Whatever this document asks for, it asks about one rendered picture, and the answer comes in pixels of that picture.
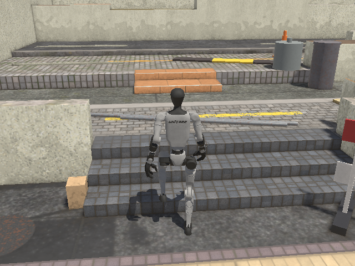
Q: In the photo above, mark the robot left upper arm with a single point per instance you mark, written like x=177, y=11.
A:
x=157, y=127

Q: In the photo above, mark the robot right thigh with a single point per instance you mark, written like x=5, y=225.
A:
x=190, y=170

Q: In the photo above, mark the robot right hand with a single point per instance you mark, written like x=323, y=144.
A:
x=199, y=153

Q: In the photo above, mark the robot left hand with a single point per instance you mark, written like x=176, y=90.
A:
x=147, y=169

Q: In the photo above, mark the humanoid robot head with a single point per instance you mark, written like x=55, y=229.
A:
x=177, y=96

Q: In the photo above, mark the right robot forearm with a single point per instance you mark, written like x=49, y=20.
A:
x=201, y=145

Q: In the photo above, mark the left robot forearm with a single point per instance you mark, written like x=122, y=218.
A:
x=152, y=151

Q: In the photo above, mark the robot right upper arm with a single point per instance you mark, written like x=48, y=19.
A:
x=197, y=126

